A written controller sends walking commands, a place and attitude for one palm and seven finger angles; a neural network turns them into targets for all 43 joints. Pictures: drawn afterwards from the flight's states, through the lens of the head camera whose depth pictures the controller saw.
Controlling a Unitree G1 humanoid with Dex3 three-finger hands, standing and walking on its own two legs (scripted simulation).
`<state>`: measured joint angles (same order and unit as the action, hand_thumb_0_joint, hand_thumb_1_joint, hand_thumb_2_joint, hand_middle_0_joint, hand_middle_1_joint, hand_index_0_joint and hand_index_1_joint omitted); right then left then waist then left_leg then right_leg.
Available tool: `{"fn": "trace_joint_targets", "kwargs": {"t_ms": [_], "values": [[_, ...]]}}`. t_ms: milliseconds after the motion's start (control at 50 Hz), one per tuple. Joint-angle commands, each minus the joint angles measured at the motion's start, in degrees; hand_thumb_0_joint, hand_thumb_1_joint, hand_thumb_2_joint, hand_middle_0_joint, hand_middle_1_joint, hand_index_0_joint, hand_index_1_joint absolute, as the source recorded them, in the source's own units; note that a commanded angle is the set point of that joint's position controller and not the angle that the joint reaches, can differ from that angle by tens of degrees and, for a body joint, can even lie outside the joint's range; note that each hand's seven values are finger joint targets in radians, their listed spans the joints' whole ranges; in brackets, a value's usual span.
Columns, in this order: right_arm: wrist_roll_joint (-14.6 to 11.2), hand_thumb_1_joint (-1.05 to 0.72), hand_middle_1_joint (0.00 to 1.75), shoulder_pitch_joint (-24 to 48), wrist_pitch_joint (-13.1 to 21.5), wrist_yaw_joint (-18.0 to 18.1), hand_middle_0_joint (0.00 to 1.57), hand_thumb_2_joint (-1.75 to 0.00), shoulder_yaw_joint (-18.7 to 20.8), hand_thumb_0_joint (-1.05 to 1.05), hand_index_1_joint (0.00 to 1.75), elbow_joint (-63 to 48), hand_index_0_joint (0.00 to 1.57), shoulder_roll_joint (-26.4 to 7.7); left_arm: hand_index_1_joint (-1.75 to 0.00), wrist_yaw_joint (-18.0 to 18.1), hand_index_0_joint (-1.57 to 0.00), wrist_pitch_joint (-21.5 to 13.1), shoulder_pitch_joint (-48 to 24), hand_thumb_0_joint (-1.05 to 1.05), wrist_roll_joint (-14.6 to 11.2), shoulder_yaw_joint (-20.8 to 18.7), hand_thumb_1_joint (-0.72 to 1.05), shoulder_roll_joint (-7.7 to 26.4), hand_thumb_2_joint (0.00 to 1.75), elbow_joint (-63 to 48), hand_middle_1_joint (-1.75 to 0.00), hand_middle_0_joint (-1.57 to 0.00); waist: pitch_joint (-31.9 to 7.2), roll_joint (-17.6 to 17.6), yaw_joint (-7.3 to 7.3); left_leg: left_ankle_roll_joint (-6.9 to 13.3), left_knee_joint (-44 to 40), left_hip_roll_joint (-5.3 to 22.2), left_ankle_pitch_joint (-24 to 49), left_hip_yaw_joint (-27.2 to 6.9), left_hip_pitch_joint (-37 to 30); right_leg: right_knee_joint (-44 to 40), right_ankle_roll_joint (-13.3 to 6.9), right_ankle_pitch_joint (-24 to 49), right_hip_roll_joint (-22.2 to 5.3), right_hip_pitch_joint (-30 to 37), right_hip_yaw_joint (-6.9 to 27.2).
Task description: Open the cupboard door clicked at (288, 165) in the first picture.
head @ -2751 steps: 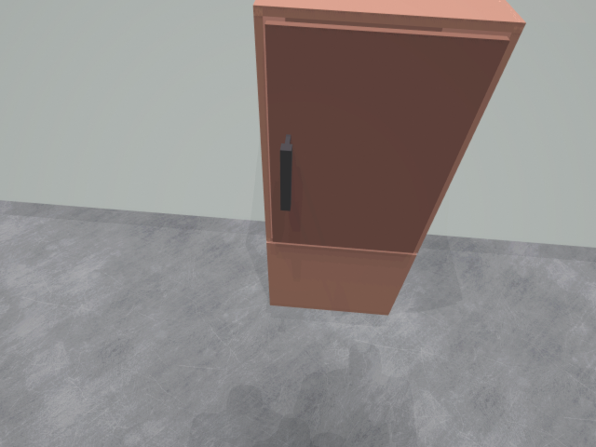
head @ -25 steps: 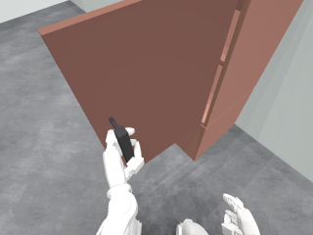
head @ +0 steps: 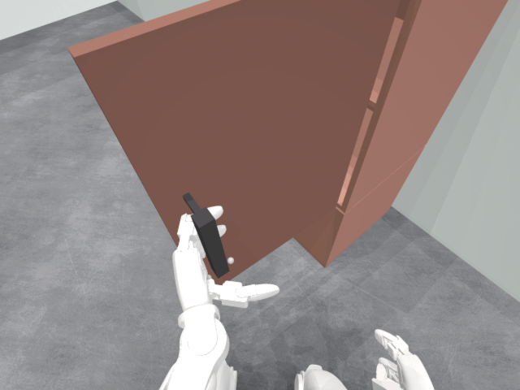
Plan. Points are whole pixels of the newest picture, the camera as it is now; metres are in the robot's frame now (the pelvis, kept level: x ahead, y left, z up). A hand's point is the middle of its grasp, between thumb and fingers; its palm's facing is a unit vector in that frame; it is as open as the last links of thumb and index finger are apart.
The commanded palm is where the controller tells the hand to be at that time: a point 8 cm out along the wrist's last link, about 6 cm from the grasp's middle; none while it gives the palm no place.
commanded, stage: open thumb and fingers to let go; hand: left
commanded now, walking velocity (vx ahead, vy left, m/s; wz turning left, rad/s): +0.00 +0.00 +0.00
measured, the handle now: (206, 237) +0.34 +0.10 +0.03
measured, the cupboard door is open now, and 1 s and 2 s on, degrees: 85 88 88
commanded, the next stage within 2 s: slide the hand sideways off the handle in 0.20 s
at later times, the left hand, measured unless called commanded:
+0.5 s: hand (220, 284) +0.27 +0.07 +0.03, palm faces -0.21 -0.97 -0.07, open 15.9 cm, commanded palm +0.25 +0.12 +0.03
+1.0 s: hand (197, 312) +0.23 +0.10 +0.03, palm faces -0.14 -0.99 +0.01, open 16.1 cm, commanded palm +0.21 +0.16 +0.03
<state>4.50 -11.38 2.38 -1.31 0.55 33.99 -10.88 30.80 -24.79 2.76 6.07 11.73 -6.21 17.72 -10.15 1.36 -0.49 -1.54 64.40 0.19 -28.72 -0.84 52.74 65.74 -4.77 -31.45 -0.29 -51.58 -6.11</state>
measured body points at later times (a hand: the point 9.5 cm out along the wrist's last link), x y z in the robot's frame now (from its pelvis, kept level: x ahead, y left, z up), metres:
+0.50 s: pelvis -0.01 +0.02 -0.01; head +0.06 +0.01 +0.44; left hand +0.27 +0.12 +0.04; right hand +0.16 -0.20 -0.11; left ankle +0.02 +0.14 -0.65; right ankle +0.01 -0.07 -0.65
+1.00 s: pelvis +0.00 +0.04 -0.01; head +0.07 +0.03 +0.43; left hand +0.23 +0.15 +0.04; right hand +0.18 -0.18 -0.10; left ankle +0.02 +0.14 -0.65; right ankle +0.01 -0.07 -0.65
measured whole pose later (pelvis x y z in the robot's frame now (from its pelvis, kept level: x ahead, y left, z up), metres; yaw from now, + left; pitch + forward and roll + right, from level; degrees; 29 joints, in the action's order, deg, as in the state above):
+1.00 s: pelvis +0.00 +0.04 -0.01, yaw -2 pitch +17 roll -1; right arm 0.6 -12.4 0.7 -1.3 -1.5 24.1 -11.4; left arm 1.7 -24.5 20.8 -1.1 13.4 4.6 -2.4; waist -9.0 2.0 0.3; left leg 1.5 70.4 -0.1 -32.0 0.9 55.3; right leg 69.6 -2.0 -32.9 -0.6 -53.6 -4.4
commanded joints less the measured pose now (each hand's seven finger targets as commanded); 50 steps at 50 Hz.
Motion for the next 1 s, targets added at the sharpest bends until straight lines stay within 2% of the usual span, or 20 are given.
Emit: {"fn": "trace_joint_targets", "kwargs": {"t_ms": [0,80,160,280,300,320,340,360,400,440,460,480,520,580,620,680,760,820,920,980], "values": [[0.0,-0.90,0.30,3.3,2.8,0.5,0.20,-0.90,1.6,0.00,0.30,-8.1,0.20,-4.5,-0.70,1.5,-0.22,-3.6,-11.6,0.00,1.0,0.4,-0.50,-3.0,0.30,-11.2,-0.70,-0.22,-13.8,-6.0,-1.34,2.2,-5.1,-1.6,9.7,-0.2,-6.6,-13.3,3.8,17.3,-1.5,11.3,7.3],[0.1,-0.90,0.30,3.3,2.7,0.5,0.20,-0.90,1.4,0.00,0.30,-8.3,0.20,-4.6,-0.50,2.2,-0.18,-3.1,-12.3,0.00,1.1,-0.2,-0.50,-2.5,0.30,-10.2,-0.50,-0.18,-14.8,-4.8,-0.69,2.3,-5.4,-1.7,10.1,-0.2,-6.8,-12.6,3.4,16.4,-1.1,11.0,6.5],[0.0,-0.90,0.30,3.3,2.9,0.7,0.20,-0.90,1.5,0.00,0.30,-8.5,0.20,-4.7,-0.30,2.4,-0.15,-2.8,-12.3,0.00,0.8,-0.1,-0.50,-2.9,0.30,-11.0,-0.30,-0.15,-15.4,-6.3,-0.86,2.3,-5.4,-1.6,10.8,-0.4,-7.3,-12.4,3.3,16.8,-0.7,11.2,5.8],[0.0,-0.90,0.30,3.7,2.9,0.3,0.20,-0.90,1.3,0.00,0.30,-8.5,0.20,-4.5,-0.30,2.6,-0.15,-2.2,-12.1,0.00,0.3,0.5,-0.50,-4.4,0.30,-10.9,-0.30,-0.15,-15.5,-6.3,-0.56,2.2,-5.8,-1.5,10.7,-0.6,-8.1,-11.8,3.1,15.7,-0.3,10.2,4.7],[-0.5,-0.90,0.30,0.6,2.3,0.1,0.20,-0.90,1.3,0.00,0.30,-8.0,0.20,-7.2,-0.30,-9.6,-0.15,-3.9,-10.7,0.00,6.9,11.7,-0.50,2.7,0.30,-12.1,-0.30,-0.15,-12.9,-7.4,-5.51,3.2,-3.9,-1.3,10.8,0.1,-7.9,-11.0,3.3,20.1,-0.8,8.5,6.7],[-1.0,-0.90,0.30,0.5,1.9,0.4,0.20,-0.90,1.7,0.00,0.30,-9.2,0.20,-6.7,-0.30,-16.2,-0.15,-6.1,-13.3,0.00,4.6,6.9,-0.50,6.8,0.30,-15.0,-0.30,-0.15,-15.5,-5.8,-3.89,3.4,-3.4,-1.5,11.5,-0.2,-7.2,-10.2,3.0,22.1,-1.3,10.3,7.1],[-1.1,-0.90,0.30,0.8,1.6,0.8,0.20,-0.90,1.7,0.00,0.30,-9.8,0.20,-6.8,-0.30,-20.4,-0.15,-7.3,-13.6,0.00,3.7,6.2,-0.50,8.9,0.30,-16.5,-0.30,-0.15,-17.9,-4.5,-2.67,3.5,-3.5,-1.7,12.1,-0.3,-7.4,-9.5,2.8,23.6,-1.5,12.5,7.9],[-1.4,-0.90,0.30,0.8,1.6,0.9,0.20,-0.90,1.6,0.00,0.30,-10.7,0.20,-7.0,-0.30,-23.8,-0.15,-7.6,-14.1,0.00,2.6,7.0,-0.50,9.0,0.30,-17.9,-0.30,-0.15,-17.9,-1.4,-2.84,3.5,-3.5,-1.7,12.5,-0.4,-8.3,-9.0,2.3,23.1,-1.4,11.7,7.6],[-2.7,-0.90,0.30,1.0,2.1,1.1,0.20,-0.90,1.3,0.00,0.30,-11.8,0.20,-6.7,-0.30,-30.8,-0.15,-7.3,-13.0,0.00,-2.4,8.9,-0.50,6.4,0.30,-17.7,-0.30,-0.15,-15.7,-1.7,-3.52,3.6,-3.8,-1.5,10.4,-0.8,-9.3,-9.9,2.4,19.2,-1.0,9.4,7.1],[-4.1,-0.90,0.30,1.7,2.7,1.4,0.20,-0.90,0.9,0.00,0.30,-13.2,0.20,-6.7,-0.30,-33.3,-0.15,-5.4,-11.7,0.00,-9.3,8.1,-0.50,3.0,0.30,-18.2,-0.30,-0.15,-13.4,-2.2,-3.01,3.3,-5.4,-1.5,7.5,-1.4,-10.2,-11.8,2.5,13.5,-0.3,8.6,6.1],[-4.6,-0.90,0.30,2.3,3.1,1.4,0.20,-0.90,0.9,0.00,0.30,-14.1,0.20,-7.0,-0.30,-33.5,-0.15,-4.1,-9.3,0.00,-11.9,6.9,-0.50,2.4,0.30,-18.6,-0.30,-0.15,-13.6,-2.3,-2.18,3.2,-6.2,-1.5,7.3,-1.4,-10.7,-12.3,2.3,12.0,-0.1,8.9,5.7],[-4.8,-0.90,0.30,2.1,3.0,1.5,0.20,-0.90,0.9,0.00,0.30,-14.3,0.20,-7.2,-0.30,-33.0,-0.15,-3.0,-6.0,0.00,-13.6,4.4,-0.50,2.9,0.30,-18.0,-0.30,-0.15,-13.3,-4.9,-1.37,3.0,-6.8,-1.4,7.4,-1.4,-10.2,-12.4,2.5,11.5,0.0,9.8,5.1],[-4.8,-0.90,0.30,2.4,2.8,1.4,0.20,-0.90,1.1,0.00,0.30,-15.2,0.20,-7.6,-0.30,-30.8,-0.15,-1.9,-2.9,0.00,-13.8,2.4,-0.50,3.8,0.30,-19.2,-0.30,-0.15,-13.3,-6.5,-0.58,3.0,-6.7,-1.4,7.8,-1.4,-9.5,-11.7,2.8,11.4,0.1,9.5,4.6],[-4.1,-0.90,0.30,1.7,2.6,0.4,0.20,-0.90,1.4,0.00,0.30,-16.0,0.20,-7.5,-0.30,-27.1,-0.15,-2.6,1.6,0.00,-9.8,1.0,-0.50,6.2,0.30,-21.8,-0.30,-0.15,-13.7,-5.4,0.59,2.7,-6.2,-1.2,10.4,-1.5,-8.8,-8.5,2.4,13.7,0.1,8.4,3.8],[-3.7,-0.90,0.30,1.4,2.2,-0.2,0.20,-0.90,1.5,0.00,0.30,-16.4,0.20,-7.2,-0.30,-25.4,-0.15,-3.4,3.3,0.00,-7.5,0.8,-0.50,7.0,0.30,-22.8,-0.30,-0.15,-13.2,-4.9,0.45,2.7,-5.5,-1.1,10.2,-1.3,-8.3,-7.7,2.3,13.5,0.1,7.0,4.0],[-3.4,-0.90,0.30,1.4,1.6,-0.8,0.20,-0.90,1.5,0.00,0.30,-17.5,0.20,-7.0,-0.30,-24.1,-0.15,-4.1,6.2,0.00,-5.5,-0.1,-0.50,8.8,0.30,-25.5,-0.30,-0.15,-13.5,-2.8,1.39,2.5,-5.2,-1.2,10.5,-1.1,-7.6,-6.7,1.9,13.6,0.2,7.1,4.4],[-3.6,-0.90,0.30,1.0,0.8,-0.7,0.20,-0.90,1.5,0.00,0.30,-18.3,0.20,-7.0,-0.30,-24.2,-0.15,-4.1,9.2,0.00,-4.9,-0.7,-0.50,10.1,0.30,-27.9,-0.30,-0.15,-12.8,-2.5,0.95,2.4,-4.9,-1.1,10.5,-1.3,-7.7,-6.5,1.8,13.8,0.6,6.8,4.4],[-3.7,-0.90,0.30,1.0,0.7,-0.2,0.20,-0.90,1.2,0.00,0.30,-18.8,0.20,-6.8,-0.30,-25.5,-0.15,-3.9,10.3,0.00,-6.2,0.7,-0.50,9.1,0.30,-30.7,-0.30,-0.15,-12.1,-1.8,0.13,2.4,-4.9,-1.1,9.9,-1.4,-7.9,-6.9,2.1,13.8,0.7,6.4,4.3],[-4.0,-0.90,0.30,0.8,1.2,0.8,0.20,-0.90,1.1,0.00,0.30,-18.7,0.20,-6.9,-0.30,-27.8,-0.15,-3.9,13.8,0.00,-8.4,-0.4,-0.50,10.0,0.30,-32.8,-0.30,-0.15,-12.0,-3.2,-0.61,2.4,-4.1,-1.0,10.0,-1.9,-7.5,-6.5,2.4,14.3,1.0,6.0,3.9],[-4.0,-0.90,0.30,1.1,1.6,1.2,0.20,-0.90,1.2,0.00,0.30,-18.9,0.20,-6.9,-0.30,-29.0,-0.15,-4.2,16.7,0.00,-9.1,-2.3,-0.50,11.5,0.30,-33.5,-0.30,-0.15,-12.7,-3.8,0.00,2.5,-3.3,-1.1,10.6,-1.7,-6.6,-6.1,2.5,15.1,1.0,6.6,4.2]]}}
